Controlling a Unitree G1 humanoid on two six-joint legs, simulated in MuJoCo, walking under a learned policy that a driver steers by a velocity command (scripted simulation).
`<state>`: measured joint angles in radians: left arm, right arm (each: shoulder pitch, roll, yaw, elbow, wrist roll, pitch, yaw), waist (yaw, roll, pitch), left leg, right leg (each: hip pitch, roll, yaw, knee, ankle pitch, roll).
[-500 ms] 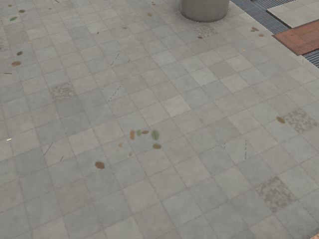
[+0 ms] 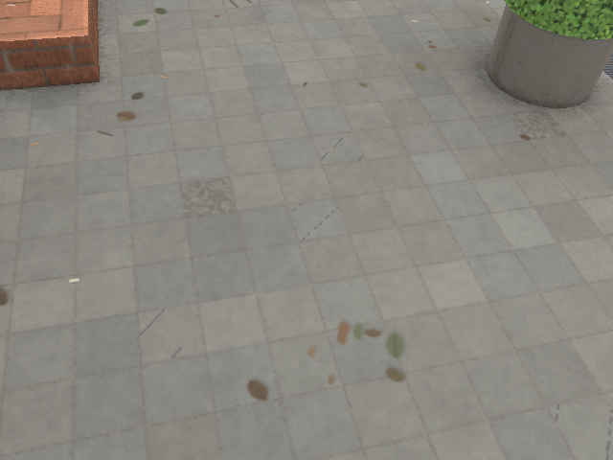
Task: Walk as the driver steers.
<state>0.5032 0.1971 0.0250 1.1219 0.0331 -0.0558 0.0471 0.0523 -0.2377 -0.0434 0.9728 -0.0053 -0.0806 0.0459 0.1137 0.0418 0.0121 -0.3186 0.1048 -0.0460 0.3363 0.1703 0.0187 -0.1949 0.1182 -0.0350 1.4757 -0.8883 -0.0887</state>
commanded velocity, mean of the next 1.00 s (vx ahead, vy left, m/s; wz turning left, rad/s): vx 0.07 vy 0.00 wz -0.01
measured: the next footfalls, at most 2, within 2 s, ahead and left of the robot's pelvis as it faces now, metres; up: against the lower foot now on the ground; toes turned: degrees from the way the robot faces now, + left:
right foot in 0.34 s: +0.27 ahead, -0.07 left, +0.00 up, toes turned -2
right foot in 1.86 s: +0.07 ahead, -0.06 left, +0.00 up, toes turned -3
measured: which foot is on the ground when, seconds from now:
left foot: down 0.00-1.00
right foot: up 0.00-0.32, down 0.34-1.00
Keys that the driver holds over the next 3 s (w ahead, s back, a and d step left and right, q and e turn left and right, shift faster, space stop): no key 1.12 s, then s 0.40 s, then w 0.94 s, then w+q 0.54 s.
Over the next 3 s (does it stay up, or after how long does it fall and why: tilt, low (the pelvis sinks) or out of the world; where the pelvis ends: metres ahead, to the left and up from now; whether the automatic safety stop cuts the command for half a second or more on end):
stays up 0.63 0.00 -0.02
